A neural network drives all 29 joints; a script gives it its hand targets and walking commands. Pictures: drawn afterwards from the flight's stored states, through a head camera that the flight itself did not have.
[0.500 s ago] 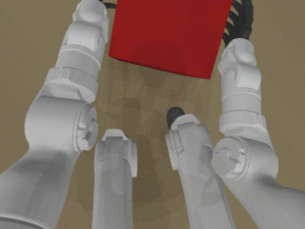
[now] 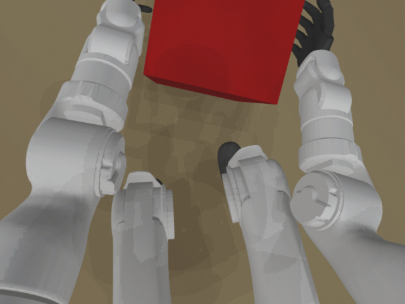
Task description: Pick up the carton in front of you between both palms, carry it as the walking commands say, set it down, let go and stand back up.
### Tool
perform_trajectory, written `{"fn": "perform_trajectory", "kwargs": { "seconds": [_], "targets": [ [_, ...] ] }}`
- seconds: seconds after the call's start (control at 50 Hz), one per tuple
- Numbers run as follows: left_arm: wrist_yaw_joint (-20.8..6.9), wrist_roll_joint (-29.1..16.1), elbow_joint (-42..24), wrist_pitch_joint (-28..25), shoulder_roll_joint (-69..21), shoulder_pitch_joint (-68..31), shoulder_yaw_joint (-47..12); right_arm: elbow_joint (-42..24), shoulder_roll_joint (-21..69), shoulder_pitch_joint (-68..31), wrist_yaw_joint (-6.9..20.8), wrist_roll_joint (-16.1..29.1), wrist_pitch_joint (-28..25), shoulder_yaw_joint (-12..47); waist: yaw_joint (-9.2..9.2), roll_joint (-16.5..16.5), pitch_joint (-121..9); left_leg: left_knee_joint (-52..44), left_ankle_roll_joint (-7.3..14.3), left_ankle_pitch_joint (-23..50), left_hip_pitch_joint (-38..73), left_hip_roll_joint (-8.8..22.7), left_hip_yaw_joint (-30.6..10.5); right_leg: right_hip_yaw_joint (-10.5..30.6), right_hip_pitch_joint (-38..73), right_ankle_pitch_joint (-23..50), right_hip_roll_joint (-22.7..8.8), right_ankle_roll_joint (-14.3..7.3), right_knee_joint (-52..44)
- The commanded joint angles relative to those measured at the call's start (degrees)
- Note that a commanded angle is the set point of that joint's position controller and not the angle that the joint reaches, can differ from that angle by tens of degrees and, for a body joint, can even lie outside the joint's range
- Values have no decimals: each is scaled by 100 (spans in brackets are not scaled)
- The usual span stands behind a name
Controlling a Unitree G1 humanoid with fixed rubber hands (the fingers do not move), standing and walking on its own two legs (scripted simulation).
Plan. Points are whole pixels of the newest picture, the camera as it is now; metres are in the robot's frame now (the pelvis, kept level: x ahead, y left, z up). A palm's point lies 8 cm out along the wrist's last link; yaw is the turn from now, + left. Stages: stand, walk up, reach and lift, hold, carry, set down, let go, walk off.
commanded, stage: set down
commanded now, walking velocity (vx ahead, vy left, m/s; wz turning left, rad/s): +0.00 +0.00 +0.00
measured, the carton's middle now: (214, 39) +0.51 -0.10 -0.26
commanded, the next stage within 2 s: none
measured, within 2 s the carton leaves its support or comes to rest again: rests again in 0.10 s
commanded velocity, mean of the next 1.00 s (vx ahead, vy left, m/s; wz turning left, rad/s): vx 0.00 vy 0.00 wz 0.00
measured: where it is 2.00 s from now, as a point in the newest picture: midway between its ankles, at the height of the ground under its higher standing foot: (196, 208)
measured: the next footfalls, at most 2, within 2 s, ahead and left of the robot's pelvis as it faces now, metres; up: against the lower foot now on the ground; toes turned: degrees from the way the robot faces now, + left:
none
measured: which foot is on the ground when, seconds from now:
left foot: down 0.00-1.00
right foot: down 0.00-1.00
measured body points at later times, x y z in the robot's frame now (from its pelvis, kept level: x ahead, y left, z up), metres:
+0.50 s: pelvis +0.00 -0.01 -0.01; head +0.36 +0.01 +0.24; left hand +0.57 +0.04 -0.20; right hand +0.47 -0.26 -0.19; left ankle +0.08 +0.10 -0.37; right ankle +0.14 -0.15 -0.37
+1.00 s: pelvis -0.01 -0.01 -0.02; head +0.37 +0.00 +0.21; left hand +0.57 +0.08 -0.23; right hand +0.45 -0.30 -0.21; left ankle +0.08 +0.09 -0.37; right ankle +0.14 -0.15 -0.37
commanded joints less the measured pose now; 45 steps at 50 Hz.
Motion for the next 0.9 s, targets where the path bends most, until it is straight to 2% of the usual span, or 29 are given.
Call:
{"fn": "perform_trajectory", "kwargs": {
  "seconds": [0.0,0.12,0.42,0.54,0.64,0.68,0.72,0.74,0.8,0.88],
  "targets": [
    [-1154,-355,-845,-399,-4436,-2361,-757,-85,3355,-3169,1181,347,-136,1928,-386,1014,-5507,-1332,29,2092,2238,166,118,-1000,3031,2116,177,-310,-134],
    [-1166,-317,-841,-445,-4090,-2415,-739,191,3128,-3108,1154,335,-211,1744,-319,974,-5125,-1257,78,1949,2079,208,71,-935,2883,1998,176,-349,-65],
    [-1274,192,-299,-391,-3210,-1822,-246,816,2535,-2820,1064,194,-301,1278,21,745,-4124,-1119,218,1547,1492,311,6,-765,2534,1651,195,-397,42],
    [-1299,399,-159,-340,-2745,-1635,-80,1055,2103,-2554,1018,94,-294,1007,124,779,-3732,-1123,230,1318,1419,377,-38,-754,2244,1357,164,-389,80],
    [-1186,372,-262,-379,-1754,-1720,-147,1392,1307,-2023,822,9,-438,596,20,753,-3752,-1125,152,1240,1652,532,-72,-805,2316,1271,61,-299,129],
    [-981,249,-327,-437,-724,-1619,-149,1543,387,-1579,564,81,-605,340,-82,729,-3890,-1114,92,1301,1867,631,-85,-846,2442,1313,-30,-244,150],
    [-684,78,-329,-499,473,-1504,-227,1711,-777,-1131,218,318,-820,237,-143,715,-3982,-1154,43,1370,2079,732,-169,-875,2508,1363,-118,-191,137],
    [-532,-35,-315,-528,960,-1518,-292,1720,-1346,-1029,20,445,-953,213,-230,708,-4048,-1154,19,1407,2138,779,-238,-881,2549,1428,-155,-176,117],
    [-411,-624,-425,-617,1122,-1888,-746,1748,-1754,-1280,-208,962,-1245,546,-386,846,-4376,-978,-18,1802,2439,848,-380,-829,2568,1861,-242,-209,177],
    [-476,-1211,-774,-710,981,-2090,-1313,1744,-1774,-1469,-189,1655,-1412,1155,-521,1136,-4800,-774,-54,2161,2848,924,-403,-778,2650,2274,-346,-278,207]
  ]
}}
